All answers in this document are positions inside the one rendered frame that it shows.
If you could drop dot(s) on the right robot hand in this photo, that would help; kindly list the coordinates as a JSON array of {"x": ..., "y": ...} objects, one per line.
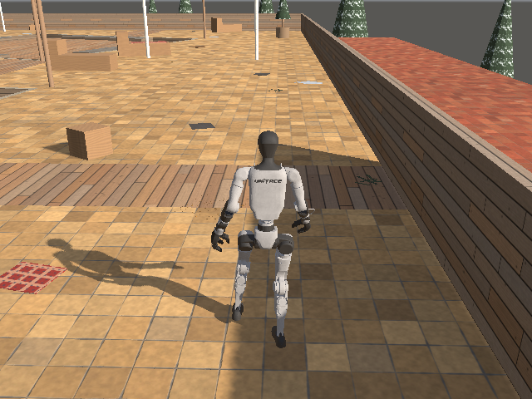
[{"x": 304, "y": 229}]

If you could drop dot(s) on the right robot forearm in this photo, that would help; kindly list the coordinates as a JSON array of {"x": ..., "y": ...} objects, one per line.
[{"x": 304, "y": 215}]

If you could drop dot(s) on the left robot hand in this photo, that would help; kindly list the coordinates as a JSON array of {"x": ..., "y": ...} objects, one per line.
[{"x": 215, "y": 239}]

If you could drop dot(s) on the right robot upper arm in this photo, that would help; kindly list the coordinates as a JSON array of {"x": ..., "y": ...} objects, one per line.
[{"x": 297, "y": 188}]

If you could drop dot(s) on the robot head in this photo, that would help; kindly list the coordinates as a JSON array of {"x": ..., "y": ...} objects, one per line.
[{"x": 268, "y": 143}]

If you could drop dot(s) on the left robot upper arm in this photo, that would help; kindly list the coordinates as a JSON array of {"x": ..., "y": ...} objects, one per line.
[{"x": 236, "y": 188}]

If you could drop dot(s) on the left robot forearm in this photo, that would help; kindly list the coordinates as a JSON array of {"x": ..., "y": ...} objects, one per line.
[{"x": 223, "y": 220}]

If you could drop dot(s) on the right robot foot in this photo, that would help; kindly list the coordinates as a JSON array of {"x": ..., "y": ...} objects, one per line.
[{"x": 280, "y": 341}]

